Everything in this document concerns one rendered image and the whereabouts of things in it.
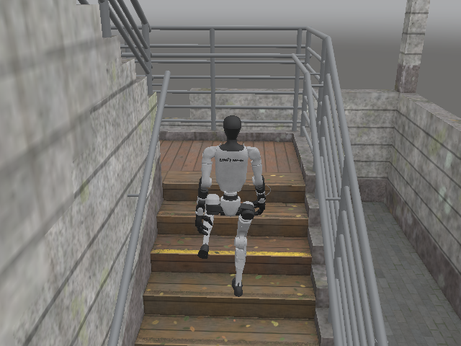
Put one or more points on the robot right hand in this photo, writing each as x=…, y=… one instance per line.
x=261, y=207

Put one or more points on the left robot shin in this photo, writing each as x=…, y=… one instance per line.
x=205, y=223

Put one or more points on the robot left forearm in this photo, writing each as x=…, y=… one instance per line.
x=201, y=199

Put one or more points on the robot left upper arm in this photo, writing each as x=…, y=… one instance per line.
x=207, y=154

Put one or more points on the robot left hand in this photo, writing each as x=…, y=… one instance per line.
x=199, y=224

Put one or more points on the robot left foot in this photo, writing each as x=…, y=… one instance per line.
x=203, y=253

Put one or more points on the robot right upper arm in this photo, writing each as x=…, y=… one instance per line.
x=254, y=155

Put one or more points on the robot right forearm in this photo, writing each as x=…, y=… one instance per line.
x=260, y=192

